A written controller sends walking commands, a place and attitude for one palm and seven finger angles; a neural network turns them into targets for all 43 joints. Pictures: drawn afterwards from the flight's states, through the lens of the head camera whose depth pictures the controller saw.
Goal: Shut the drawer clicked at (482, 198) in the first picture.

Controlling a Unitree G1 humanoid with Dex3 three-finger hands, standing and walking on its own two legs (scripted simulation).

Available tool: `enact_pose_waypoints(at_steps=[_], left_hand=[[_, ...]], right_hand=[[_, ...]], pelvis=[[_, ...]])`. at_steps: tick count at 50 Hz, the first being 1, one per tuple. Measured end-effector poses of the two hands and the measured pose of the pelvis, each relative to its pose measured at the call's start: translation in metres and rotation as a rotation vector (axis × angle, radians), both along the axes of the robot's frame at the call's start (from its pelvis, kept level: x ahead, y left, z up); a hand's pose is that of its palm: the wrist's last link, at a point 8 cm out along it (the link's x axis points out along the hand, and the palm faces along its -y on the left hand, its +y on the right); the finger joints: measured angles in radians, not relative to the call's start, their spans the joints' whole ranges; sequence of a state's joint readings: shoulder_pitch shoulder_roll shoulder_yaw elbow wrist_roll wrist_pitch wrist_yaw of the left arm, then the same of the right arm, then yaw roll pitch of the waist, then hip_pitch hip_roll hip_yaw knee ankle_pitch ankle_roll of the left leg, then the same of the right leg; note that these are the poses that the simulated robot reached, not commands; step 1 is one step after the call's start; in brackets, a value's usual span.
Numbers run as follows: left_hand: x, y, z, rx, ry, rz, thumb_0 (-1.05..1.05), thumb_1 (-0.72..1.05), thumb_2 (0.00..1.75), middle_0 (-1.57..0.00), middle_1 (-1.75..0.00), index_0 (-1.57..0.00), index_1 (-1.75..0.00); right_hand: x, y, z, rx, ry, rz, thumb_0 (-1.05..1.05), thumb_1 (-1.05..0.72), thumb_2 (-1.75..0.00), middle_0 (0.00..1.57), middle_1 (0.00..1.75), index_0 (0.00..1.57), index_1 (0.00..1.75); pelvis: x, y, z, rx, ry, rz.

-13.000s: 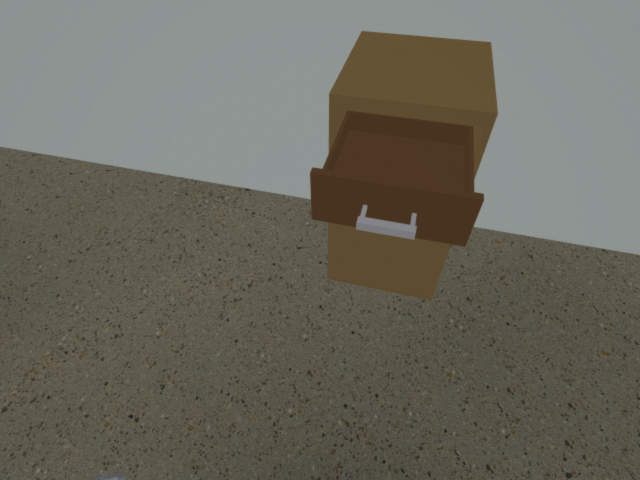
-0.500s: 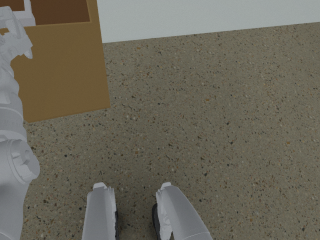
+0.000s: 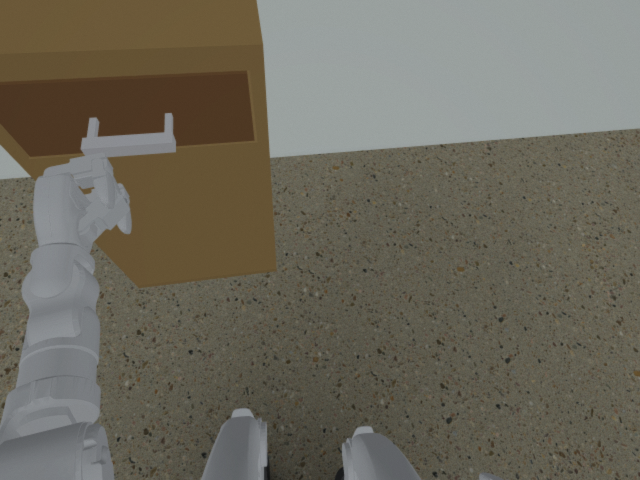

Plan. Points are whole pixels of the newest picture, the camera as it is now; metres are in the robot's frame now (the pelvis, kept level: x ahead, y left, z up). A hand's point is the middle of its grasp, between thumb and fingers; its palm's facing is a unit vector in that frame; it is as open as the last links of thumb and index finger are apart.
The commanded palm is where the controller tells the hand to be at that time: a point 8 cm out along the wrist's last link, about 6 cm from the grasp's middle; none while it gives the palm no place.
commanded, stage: draw the hand back to the body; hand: left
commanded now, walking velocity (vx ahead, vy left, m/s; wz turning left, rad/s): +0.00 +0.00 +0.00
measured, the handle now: (131, 134) +0.59 +0.28 -0.01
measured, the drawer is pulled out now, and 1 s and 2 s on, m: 0.00 0.00 0.00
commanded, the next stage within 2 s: step back with the hand held close in 1.08 s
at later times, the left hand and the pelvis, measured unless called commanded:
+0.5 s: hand (14, 277) +0.29 +0.24 +0.16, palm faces +0.31 -0.91 -0.29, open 3.3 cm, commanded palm +0.24 +0.28 +0.18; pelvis +0.02 +0.00 +0.08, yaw +3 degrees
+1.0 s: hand out of the picture +0.19 +0.23 +0.26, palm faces +0.43 -0.81 -0.41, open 3.3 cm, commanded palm +0.14 +0.27 +0.27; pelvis +0.03 -0.01 +0.10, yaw +3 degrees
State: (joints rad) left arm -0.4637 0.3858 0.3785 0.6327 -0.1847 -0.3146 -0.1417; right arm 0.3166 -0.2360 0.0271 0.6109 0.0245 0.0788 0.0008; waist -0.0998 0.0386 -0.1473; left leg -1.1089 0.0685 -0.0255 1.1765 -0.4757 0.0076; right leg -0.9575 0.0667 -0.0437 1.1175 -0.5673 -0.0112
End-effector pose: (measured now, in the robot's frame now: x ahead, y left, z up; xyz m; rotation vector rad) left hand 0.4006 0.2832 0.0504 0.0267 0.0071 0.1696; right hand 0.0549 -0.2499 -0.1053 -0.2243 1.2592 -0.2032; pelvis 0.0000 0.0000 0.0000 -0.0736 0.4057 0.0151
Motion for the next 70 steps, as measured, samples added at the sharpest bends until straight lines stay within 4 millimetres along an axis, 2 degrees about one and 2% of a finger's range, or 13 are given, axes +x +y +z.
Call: enact_pose_waypoints(at_steps=[6, 11, 19, 30, 38, 47, 49, 59, 66, 70], left_hand=[[-0.033, 0.002, 0.033, -0.006, -0.019, 0.009, 0.02, 0.90, 0.90, -1.40, -1.60, -1.40, -1.60], [-0.061, -0.001, 0.057, -0.002, -0.044, -0.026, 0.02, 0.91, 0.90, -1.40, -1.60, -1.40, -1.60], [-0.116, -0.002, 0.091, 0.218, 0.108, 0.082, 0.02, 0.90, 0.90, -1.40, -1.60, -1.40, -1.60], [-0.170, -0.001, 0.151, 0.276, 0.047, 0.184, 0.02, 0.90, 0.90, -1.40, -1.60, -1.40, -1.59], [-0.210, -0.005, 0.185, 0.330, -0.011, 0.210, 0.01, 0.90, 0.90, -1.40, -1.60, -1.40, -1.59], [-0.249, -0.012, 0.227, 0.443, -0.105, 0.242, 0.01, 0.90, 0.90, -1.40, -1.60, -1.40, -1.59], [-0.254, -0.013, 0.231, 0.456, -0.118, 0.249, 0.01, 0.90, 0.90, -1.41, -1.60, -1.40, -1.59], [-0.250, -0.017, 0.216, 0.407, -0.089, 0.261, 0.01, 0.90, 0.90, -1.41, -1.60, -1.40, -1.59], [-0.242, -0.013, 0.228, 0.484, -0.137, 0.225, 0.01, 0.89, 0.90, -1.41, -1.60, -1.40, -1.59], [-0.237, -0.010, 0.226, 0.510, -0.114, 0.185, 0.01, 0.89, 0.90, -1.41, -1.60, -1.40, -1.59]], right_hand=[[0.050, 0.002, 0.032, -0.008, -0.166, 0.066, 0.01, -0.90, -0.90, 0.20, 0.30, 0.20, 0.30], [0.082, 0.004, 0.055, -0.002, -0.300, 0.094, 0.01, -0.90, -0.90, 0.20, 0.30, 0.20, 0.30], [0.120, 0.021, 0.090, 0.022, -0.415, 0.106, 0.01, -0.90, -0.90, 0.20, 0.30, 0.20, 0.30], [0.156, 0.042, 0.122, 0.063, -0.538, 0.193, 0.01, -0.90, -0.90, 0.20, 0.30, 0.20, 0.30], [0.165, 0.040, 0.131, 0.074, -0.578, 0.228, 0.01, -0.90, -0.90, 0.20, 0.30, 0.20, 0.30], [0.165, 0.033, 0.129, 0.080, -0.597, 0.240, 0.02, -0.90, -0.90, 0.20, 0.30, 0.20, 0.30], [0.165, 0.032, 0.128, 0.081, -0.598, 0.238, 0.02, -0.90, -0.90, 0.20, 0.30, 0.20, 0.30], [0.159, 0.026, 0.127, 0.069, -0.599, 0.229, 0.02, -0.90, -0.90, 0.20, 0.30, 0.20, 0.30], [0.154, 0.018, 0.129, 0.053, -0.579, 0.198, 0.02, -0.90, -0.90, 0.20, 0.30, 0.20, 0.30], [0.145, 0.011, 0.128, 0.030, -0.541, 0.151, 0.01, -0.90, -0.90, 0.20, 0.30, 0.20, 0.30]], pelvis=[[0.007, 0.000, 0.022, 0.008, -0.085, 0.027], [0.009, 0.001, 0.035, 0.017, -0.150, 0.032], [0.013, 0.003, 0.064, 0.050, -0.269, 0.022], [0.019, -0.001, 0.089, 0.072, -0.395, 0.032], [0.025, -0.006, 0.096, 0.078, -0.440, 0.033], [0.027, -0.011, 0.098, 0.078, -0.461, 0.037], [0.027, -0.012, 0.098, 0.078, -0.465, 0.039], [0.026, -0.017, 0.097, 0.080, -0.476, 0.037], [0.024, -0.015, 0.097, 0.065, -0.440, 0.030], [0.020, -0.008, 0.098, 0.066, -0.414, 0.017]])
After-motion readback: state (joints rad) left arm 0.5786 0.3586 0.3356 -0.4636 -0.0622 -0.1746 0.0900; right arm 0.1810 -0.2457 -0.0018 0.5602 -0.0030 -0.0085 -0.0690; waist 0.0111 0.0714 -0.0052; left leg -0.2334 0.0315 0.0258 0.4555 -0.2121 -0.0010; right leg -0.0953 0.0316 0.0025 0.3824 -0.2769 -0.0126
